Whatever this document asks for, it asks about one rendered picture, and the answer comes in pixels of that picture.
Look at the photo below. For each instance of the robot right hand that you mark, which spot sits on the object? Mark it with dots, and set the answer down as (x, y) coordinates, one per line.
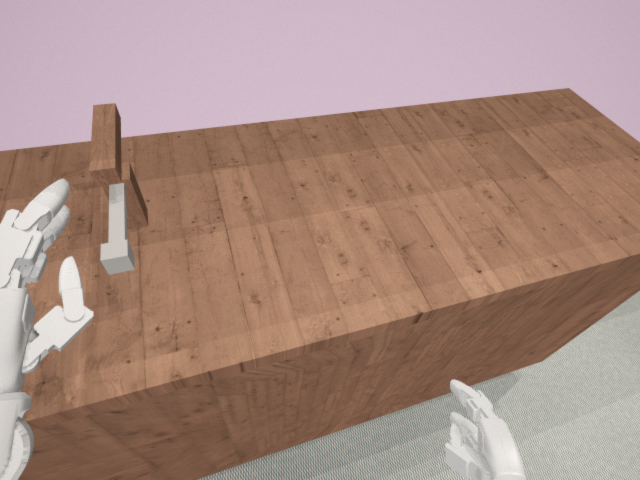
(490, 450)

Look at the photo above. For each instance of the tap lever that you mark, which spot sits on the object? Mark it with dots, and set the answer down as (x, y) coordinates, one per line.
(117, 255)

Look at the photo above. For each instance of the left robot forearm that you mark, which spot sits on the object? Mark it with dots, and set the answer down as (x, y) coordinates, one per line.
(16, 436)

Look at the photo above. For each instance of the robot left hand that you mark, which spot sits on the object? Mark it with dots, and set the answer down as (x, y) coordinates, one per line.
(24, 239)

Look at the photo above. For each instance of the counter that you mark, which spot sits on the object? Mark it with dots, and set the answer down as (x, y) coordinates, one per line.
(297, 277)

